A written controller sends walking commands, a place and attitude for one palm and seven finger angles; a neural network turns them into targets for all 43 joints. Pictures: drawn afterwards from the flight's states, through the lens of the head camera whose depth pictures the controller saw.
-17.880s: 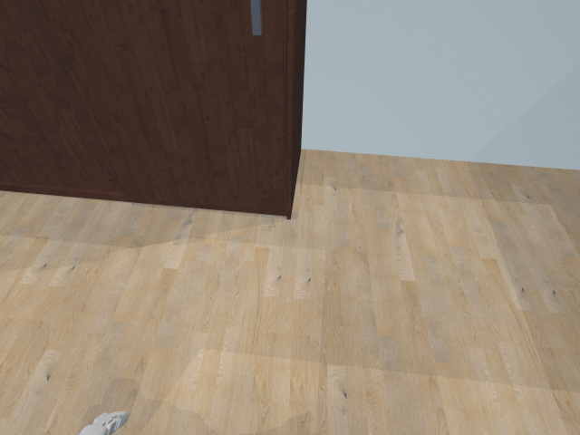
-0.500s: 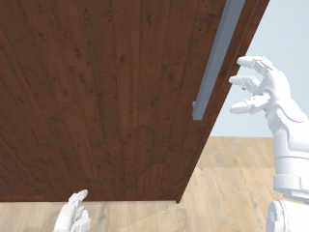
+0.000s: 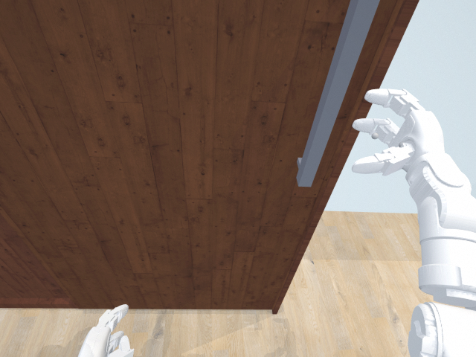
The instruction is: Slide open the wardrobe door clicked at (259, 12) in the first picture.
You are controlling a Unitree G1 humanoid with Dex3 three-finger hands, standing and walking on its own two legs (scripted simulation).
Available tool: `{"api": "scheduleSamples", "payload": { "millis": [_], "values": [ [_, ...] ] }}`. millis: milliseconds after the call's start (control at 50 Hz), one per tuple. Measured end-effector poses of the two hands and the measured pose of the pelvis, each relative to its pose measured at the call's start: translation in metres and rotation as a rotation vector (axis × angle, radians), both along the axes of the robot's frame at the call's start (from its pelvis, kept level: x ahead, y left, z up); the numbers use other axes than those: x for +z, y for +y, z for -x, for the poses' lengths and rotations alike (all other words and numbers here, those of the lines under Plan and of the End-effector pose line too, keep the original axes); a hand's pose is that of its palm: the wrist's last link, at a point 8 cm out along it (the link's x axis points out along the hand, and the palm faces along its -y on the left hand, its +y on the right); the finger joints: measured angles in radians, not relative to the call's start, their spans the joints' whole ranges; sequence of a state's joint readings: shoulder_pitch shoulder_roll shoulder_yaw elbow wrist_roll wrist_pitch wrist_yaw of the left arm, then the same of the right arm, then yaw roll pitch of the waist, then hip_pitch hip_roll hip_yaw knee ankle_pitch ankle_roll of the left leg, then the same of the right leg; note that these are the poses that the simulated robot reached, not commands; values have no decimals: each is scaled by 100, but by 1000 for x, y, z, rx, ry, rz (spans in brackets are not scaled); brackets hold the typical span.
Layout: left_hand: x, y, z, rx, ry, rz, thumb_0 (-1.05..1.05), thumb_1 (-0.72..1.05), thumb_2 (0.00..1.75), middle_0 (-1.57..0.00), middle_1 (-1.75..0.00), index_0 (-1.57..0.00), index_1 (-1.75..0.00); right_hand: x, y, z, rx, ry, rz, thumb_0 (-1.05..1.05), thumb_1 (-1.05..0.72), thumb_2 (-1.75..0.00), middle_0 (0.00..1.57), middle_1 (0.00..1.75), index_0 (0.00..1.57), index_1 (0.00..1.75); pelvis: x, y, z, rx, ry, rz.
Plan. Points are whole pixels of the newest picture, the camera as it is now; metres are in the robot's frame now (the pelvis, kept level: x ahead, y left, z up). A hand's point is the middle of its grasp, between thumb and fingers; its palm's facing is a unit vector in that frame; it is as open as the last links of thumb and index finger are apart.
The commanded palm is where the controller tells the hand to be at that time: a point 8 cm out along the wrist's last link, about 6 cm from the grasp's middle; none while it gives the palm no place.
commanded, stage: move the hooked fingers beside the handle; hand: right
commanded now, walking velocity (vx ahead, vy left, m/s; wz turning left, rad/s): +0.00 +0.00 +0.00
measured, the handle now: (325, 99) +0.45 -0.10 +0.25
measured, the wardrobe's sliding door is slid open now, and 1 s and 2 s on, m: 0.00 0.00 0.00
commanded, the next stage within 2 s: none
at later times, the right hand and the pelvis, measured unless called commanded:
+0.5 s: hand (376, 147) +0.39 -0.18 +0.21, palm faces -0.02 +1.00 +0.00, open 14.0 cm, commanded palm +0.37 -0.23 +0.23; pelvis +0.01 +0.00 +0.00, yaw +0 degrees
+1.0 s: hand (382, 142) +0.38 -0.18 +0.23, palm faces -0.01 +1.00 -0.02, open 14.0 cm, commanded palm +0.37 -0.22 +0.23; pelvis +0.00 +0.00 +0.00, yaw +0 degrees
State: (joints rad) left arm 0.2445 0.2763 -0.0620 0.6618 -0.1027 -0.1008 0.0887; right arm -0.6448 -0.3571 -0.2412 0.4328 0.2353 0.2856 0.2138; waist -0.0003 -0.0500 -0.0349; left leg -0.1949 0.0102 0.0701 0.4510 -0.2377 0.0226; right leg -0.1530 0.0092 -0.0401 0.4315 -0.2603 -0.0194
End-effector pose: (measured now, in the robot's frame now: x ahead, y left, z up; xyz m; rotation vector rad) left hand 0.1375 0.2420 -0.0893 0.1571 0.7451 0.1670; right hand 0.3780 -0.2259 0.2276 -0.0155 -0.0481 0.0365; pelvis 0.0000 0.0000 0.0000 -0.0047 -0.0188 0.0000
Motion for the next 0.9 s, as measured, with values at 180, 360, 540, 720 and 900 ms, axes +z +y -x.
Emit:
{"api": "scheduleSamples", "payload": {
  "millis": [180, 360, 540, 720, 900],
  "values": [
    [7, -8, -15, -13, -43, 9, 2, 90, 89, -20, -30, -20, -30, -9, 7, 0, -13, 3, -12, -2, 50, -30, 31, 120, 30, 120, 0, -1, -1, 6, -3, 1],
    [8, -12, -22, -28, -43, 17, 2, 90, 89, -20, -30, -20, -30, 3, -6, -1, -23, -13, -5, -2, 50, -30, 31, 120, 30, 120, 0, -1, -5, 3, 0, -1],
    [8, -9, -21, -23, -25, 0, 2, 90, 89, -20, -30, -20, -30, -20, -10, 4, -22, 35, -13, -2, 50, -30, 31, 120, 30, 120, 0, -2, -5, -1, 1, -3],
    [8, -12, -22, -24, -37, 3, 2, 90, 89, -20, -30, -20, -30, 14, -5, 1, 4, -62, -9, -2, 50, -30, 31, 120, 30, 120, 0, -5, -7, -2, -2, -4],
    [8, -15, -21, -20, -37, 20, 2, 90, 89, -20, -30, -20, -30, -24, -5, 12, -17, 52, -9, -2, 50, -30, 31, 120, 30, 120, -1, -5, -5, 7, 0, -2]
  ]
}}
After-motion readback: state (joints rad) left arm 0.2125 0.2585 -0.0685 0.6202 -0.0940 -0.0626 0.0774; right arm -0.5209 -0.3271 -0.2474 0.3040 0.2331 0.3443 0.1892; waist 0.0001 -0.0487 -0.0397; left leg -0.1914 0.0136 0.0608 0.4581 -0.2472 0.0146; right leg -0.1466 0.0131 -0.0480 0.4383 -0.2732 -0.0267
